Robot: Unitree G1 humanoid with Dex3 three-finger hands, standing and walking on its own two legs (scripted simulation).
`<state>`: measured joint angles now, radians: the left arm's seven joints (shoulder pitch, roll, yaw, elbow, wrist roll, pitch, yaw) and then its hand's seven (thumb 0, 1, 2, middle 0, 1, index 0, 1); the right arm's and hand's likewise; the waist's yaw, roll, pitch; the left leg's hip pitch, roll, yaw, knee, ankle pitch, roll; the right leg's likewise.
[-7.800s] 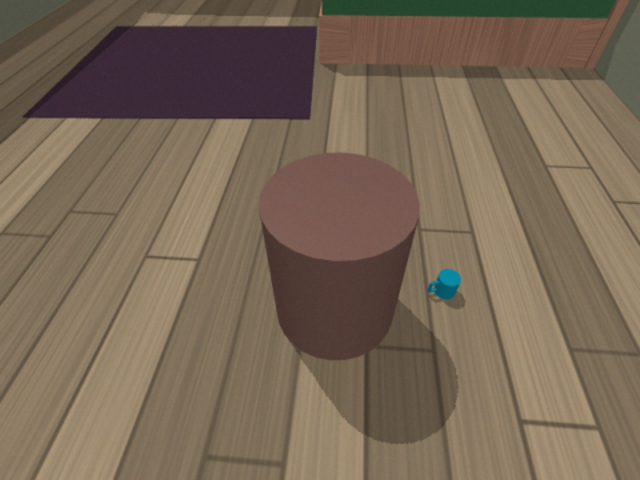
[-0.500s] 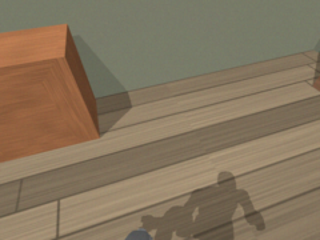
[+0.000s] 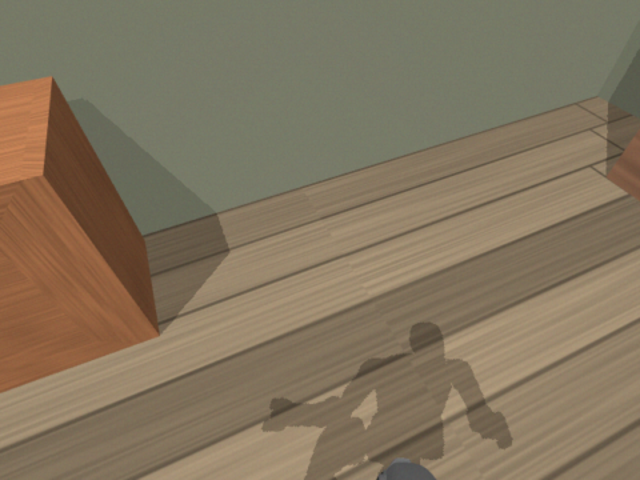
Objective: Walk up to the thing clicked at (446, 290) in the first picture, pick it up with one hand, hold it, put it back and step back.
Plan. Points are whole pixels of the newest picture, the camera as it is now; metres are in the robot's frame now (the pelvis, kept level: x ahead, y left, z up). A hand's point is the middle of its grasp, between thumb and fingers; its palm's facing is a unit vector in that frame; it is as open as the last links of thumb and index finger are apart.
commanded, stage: walk up
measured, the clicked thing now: out of the picture -0.36 +0.99 -0.73
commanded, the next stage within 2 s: none
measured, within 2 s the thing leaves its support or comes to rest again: neither
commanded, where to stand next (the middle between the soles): +0.74 +0.05 m, yaw +1 degrees
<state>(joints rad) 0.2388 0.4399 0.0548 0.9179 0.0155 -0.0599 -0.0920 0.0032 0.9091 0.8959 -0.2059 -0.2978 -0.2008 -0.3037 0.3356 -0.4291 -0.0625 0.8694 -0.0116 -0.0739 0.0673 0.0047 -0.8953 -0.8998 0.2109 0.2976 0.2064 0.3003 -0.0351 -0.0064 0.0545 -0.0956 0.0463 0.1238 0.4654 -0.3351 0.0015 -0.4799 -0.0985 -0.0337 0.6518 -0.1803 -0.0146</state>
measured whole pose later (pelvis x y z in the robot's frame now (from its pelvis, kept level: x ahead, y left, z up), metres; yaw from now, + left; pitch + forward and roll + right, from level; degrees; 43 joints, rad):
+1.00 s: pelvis +0.42 +0.01 +0.00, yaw +8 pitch -3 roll +0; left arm 0.14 0.39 0.03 0.79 0.02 -0.06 -0.07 0.00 0.91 0.90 -0.21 -0.30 -0.20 -0.30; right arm 0.37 -0.40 -0.02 0.93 -0.01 0.02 0.06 0.01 -0.90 -0.90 0.21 0.30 0.20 0.30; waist 0.00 0.01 0.06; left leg -0.36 0.04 0.03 0.98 -0.41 0.03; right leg -0.28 -0.09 -0.13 0.51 -0.18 -0.02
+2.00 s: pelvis +0.76 -0.03 -0.01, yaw +53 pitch -2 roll +1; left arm 0.08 0.36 0.03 0.73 0.01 0.01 -0.03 0.00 0.90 0.90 -0.21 -0.30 -0.21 -0.30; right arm 0.19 -0.44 -0.04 0.74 -0.02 0.04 0.02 0.00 -0.90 -0.90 0.21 0.30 0.20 0.30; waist 0.02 -0.01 0.16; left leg -0.46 0.03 0.03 0.94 -0.38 0.01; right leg -0.32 -0.12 -0.23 0.66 -0.30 -0.04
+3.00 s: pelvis +0.73 -0.04 -0.01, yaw +105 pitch -2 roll +0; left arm 0.27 0.46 0.05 0.78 0.01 0.04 -0.04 0.01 0.91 0.90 -0.21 -0.30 -0.20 -0.30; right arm 0.30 -0.40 -0.04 0.76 0.00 -0.04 -0.02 0.00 -0.90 -0.90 0.21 0.30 0.21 0.30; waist 0.03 -0.09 0.11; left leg -0.34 -0.05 -0.08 0.67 -0.30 0.01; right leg -0.48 -0.12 -0.02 1.07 -0.46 -0.01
